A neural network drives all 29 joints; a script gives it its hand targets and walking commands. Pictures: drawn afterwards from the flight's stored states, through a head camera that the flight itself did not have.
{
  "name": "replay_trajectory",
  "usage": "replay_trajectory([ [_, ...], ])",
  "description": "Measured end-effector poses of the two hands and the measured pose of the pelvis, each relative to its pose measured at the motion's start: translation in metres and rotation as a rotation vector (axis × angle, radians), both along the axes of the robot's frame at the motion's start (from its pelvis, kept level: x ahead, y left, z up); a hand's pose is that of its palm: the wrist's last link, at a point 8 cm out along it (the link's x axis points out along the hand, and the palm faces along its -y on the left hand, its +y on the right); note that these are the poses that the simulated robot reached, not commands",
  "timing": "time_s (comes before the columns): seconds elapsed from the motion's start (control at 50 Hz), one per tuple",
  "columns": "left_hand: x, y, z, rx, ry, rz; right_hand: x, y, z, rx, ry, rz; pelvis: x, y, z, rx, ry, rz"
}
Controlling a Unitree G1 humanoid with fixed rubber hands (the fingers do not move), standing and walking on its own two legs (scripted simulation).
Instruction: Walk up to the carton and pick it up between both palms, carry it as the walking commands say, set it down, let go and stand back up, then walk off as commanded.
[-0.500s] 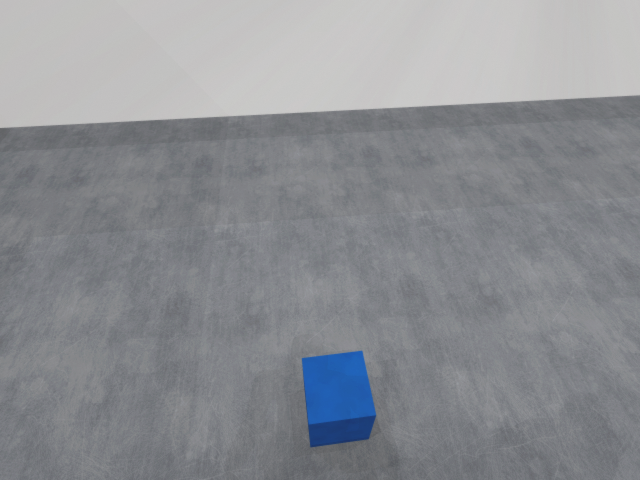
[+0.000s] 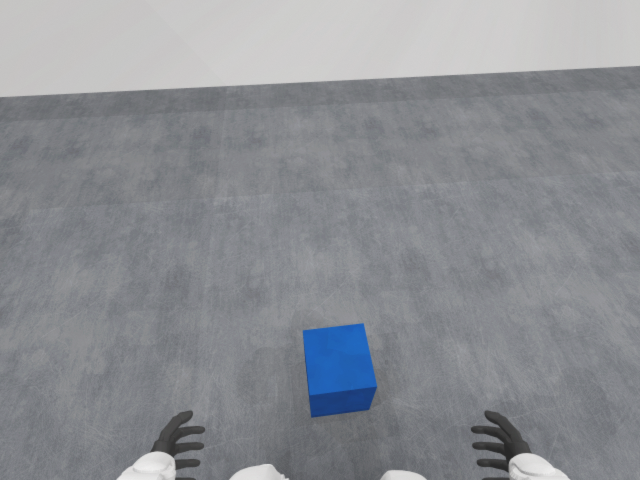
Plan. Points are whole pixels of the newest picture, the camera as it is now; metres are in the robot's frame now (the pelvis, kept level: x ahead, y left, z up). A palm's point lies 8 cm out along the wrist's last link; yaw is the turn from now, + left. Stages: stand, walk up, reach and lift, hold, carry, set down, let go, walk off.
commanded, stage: reach and lift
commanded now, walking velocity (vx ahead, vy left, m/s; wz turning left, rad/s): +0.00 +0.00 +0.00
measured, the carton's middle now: (336, 371) +0.47 -0.04 -0.64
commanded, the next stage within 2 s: none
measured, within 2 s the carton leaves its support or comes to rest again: neither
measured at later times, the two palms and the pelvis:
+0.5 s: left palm (187, 449) +0.19 +0.20 -0.16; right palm (470, 443) +0.19 -0.21 -0.16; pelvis -0.02 +0.00 -0.03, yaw +0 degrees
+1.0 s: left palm (232, 355) +0.34 +0.16 -0.18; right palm (441, 354) +0.34 -0.20 -0.19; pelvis -0.05 +0.00 -0.07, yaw +0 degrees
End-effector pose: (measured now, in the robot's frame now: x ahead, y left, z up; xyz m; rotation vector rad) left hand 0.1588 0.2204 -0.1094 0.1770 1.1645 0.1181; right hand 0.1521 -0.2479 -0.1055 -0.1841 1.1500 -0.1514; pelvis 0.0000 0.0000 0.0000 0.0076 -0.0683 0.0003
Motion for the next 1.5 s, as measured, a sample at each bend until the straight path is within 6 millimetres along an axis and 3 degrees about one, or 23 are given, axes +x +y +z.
replay_trajectory([
  [0.06, 0.035, -0.011, 0.014, -0.005, -0.021, -0.045, 0.032, 0.003, 0.013, 0.016, -0.014, 0.016, 0.001, -0.001, 0.000, 0.001, 0.003, 0.000],
  [0.1, 0.043, -0.015, 0.017, -0.007, -0.009, -0.053, 0.040, 0.009, 0.014, 0.040, -0.002, 0.019, 0.004, -0.002, 0.001, 0.003, 0.010, 0.000],
  [0.3, 0.009, -0.015, -0.014, -0.024, 0.101, -0.021, 0.022, 0.039, -0.023, 0.136, 0.078, 0.015, 0.010, -0.006, -0.004, 0.005, 0.134, 0.002],
  [0.46, 0.021, -0.014, -0.042, -0.012, 0.013, -0.020, 0.032, 0.041, -0.050, 0.118, 0.009, 0.037, -0.015, -0.001, -0.029, -0.005, 0.252, 0.003],
  [0.64, 0.069, -0.028, -0.048, -0.009, -0.109, -0.016, 0.084, 0.034, -0.050, 0.073, -0.110, 0.078, -0.044, 0.003, -0.050, -0.012, 0.278, 0.001],
  [0.76, 0.108, -0.037, -0.046, 0.006, -0.161, -0.006, 0.119, 0.039, -0.052, 0.074, -0.136, 0.075, -0.052, 0.003, -0.056, -0.011, 0.286, 0.000],
  [1.08, 0.199, -0.060, -0.080, 0.019, -0.308, 0.035, 0.210, 0.046, -0.089, 0.060, -0.274, 0.085, -0.044, 0.000, -0.073, -0.005, 0.495, 0.000],
  [1.3, 0.262, -0.073, -0.088, -0.007, -0.438, 0.066, 0.276, 0.049, -0.098, 0.065, -0.397, 0.086, -0.035, -0.002, -0.080, 0.000, 0.608, -0.002],
  [1.5, 0.303, -0.092, -0.105, -0.045, -0.499, 0.075, 0.316, 0.048, -0.117, 0.060, -0.457, 0.074, -0.038, -0.004, -0.085, 0.012, 0.626, -0.018],
])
